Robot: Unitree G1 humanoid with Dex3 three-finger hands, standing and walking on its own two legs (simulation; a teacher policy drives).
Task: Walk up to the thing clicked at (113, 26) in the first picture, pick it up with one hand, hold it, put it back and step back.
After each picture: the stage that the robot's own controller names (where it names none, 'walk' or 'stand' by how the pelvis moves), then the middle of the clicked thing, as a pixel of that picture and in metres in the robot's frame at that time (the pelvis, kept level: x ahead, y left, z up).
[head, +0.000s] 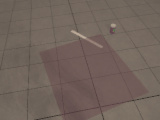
stand; (112, 28) +1.68 -0.35 -0.72
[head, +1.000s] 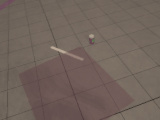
walk; (91, 39) +1.60 +0.05 -0.69
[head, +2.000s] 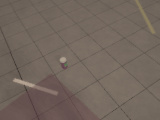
walk; (63, 63) +1.08 +0.27 -0.71
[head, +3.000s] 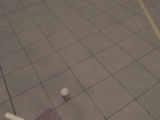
walk; (65, 94) +0.70 +0.23 -0.71
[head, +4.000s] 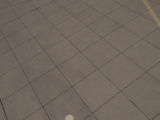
walk; out of the picture +0.44 +0.23 -0.71
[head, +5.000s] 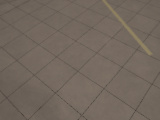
stand; out of the picture +0.40 +0.19 -0.71
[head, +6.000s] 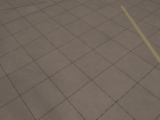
stand; out of the picture +0.38 +0.15 -0.72
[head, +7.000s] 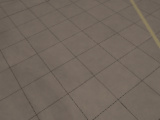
stand; out of the picture +0.37 +0.16 -0.71
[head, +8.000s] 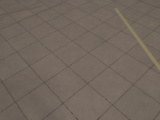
stand; out of the picture +0.36 +0.17 -0.72
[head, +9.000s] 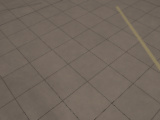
stand; out of the picture +0.37 +0.16 -0.73
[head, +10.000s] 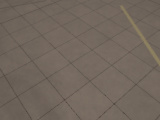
stand; out of the picture +0.36 +0.15 -0.73
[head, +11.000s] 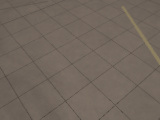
stand; out of the picture +0.36 +0.15 -0.73
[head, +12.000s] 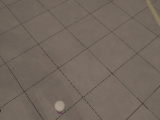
go down; (60, 107) +0.40 +0.16 -0.61
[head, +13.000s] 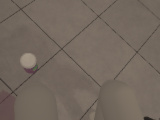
go down; (29, 63) +0.44 +0.23 -0.30
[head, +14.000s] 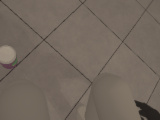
close in; (7, 58) +0.43 +0.25 -0.27
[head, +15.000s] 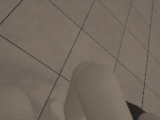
close; out of the picture +0.42 +0.28 -0.22
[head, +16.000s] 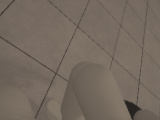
lift; out of the picture +0.40 +0.27 -0.22
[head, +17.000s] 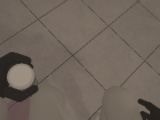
lift; (24, 80) +0.32 +0.22 -0.05
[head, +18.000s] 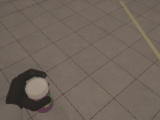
hold; (40, 96) +0.31 +0.16 +0.03
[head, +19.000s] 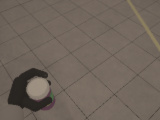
hold; (42, 94) +0.31 +0.16 +0.02
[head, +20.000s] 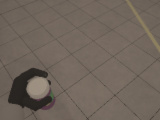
hold; (42, 94) +0.31 +0.17 +0.02
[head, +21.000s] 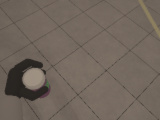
crouch; (38, 84) +0.35 +0.17 -0.04
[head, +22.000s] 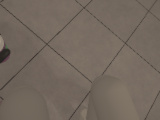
lower; out of the picture +0.45 +0.25 -0.11
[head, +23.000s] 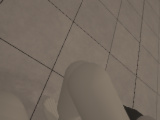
lower; out of the picture +0.43 +0.30 -0.23
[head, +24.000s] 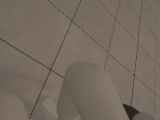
lower; out of the picture +0.42 +0.30 -0.23
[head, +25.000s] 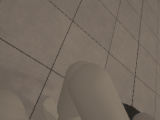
lower; out of the picture +0.42 +0.30 -0.23
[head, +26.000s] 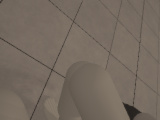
lower; out of the picture +0.42 +0.30 -0.23
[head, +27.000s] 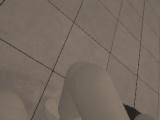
open; out of the picture +0.42 +0.30 -0.23
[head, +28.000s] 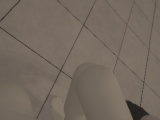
stand; out of the picture +0.42 +0.29 -0.23
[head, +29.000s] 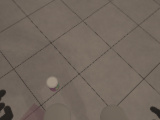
walk; (53, 84) +0.44 +0.19 -0.50
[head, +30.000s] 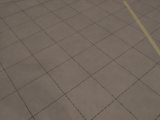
stand; out of the picture +0.40 +0.15 -0.66
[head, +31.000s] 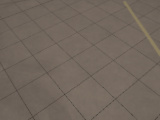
stand; out of the picture +0.40 +0.16 -0.67
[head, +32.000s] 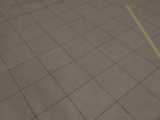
stand; out of the picture +0.40 +0.15 -0.70
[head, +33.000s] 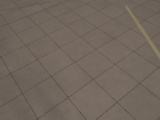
stand; out of the picture +0.40 +0.16 -0.72
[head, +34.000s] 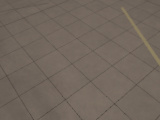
stand; out of the picture +0.39 +0.16 -0.73
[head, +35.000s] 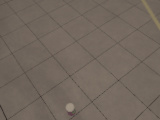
walk; (70, 109) +0.46 +0.16 -0.71
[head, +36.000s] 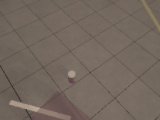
walk; (71, 77) +0.73 +0.10 -0.69
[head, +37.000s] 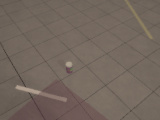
stand; (69, 67) +1.03 +0.17 -0.70
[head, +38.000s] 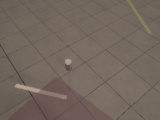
stand; (68, 64) +1.02 +0.16 -0.72
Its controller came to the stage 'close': yes
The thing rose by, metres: 0.71
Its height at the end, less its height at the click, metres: +0.00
